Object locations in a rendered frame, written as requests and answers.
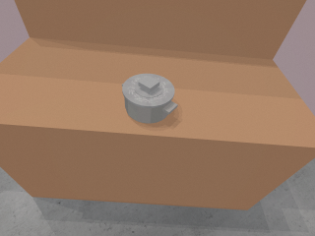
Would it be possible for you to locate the table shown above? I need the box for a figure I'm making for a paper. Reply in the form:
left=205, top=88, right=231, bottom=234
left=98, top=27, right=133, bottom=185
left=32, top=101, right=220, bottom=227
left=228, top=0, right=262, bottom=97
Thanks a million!
left=0, top=0, right=315, bottom=210

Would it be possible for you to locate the pot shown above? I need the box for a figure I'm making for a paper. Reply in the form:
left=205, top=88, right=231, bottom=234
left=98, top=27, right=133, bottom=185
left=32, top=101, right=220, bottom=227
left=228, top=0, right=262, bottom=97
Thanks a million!
left=122, top=84, right=178, bottom=124

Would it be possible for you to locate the knob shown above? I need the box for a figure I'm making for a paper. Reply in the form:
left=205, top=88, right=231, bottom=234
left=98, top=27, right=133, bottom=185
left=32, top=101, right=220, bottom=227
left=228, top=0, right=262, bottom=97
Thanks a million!
left=138, top=76, right=160, bottom=92

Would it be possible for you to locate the lid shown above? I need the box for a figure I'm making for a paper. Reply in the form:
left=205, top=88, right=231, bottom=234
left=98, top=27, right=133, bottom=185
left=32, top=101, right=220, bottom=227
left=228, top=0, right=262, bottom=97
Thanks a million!
left=122, top=73, right=175, bottom=108

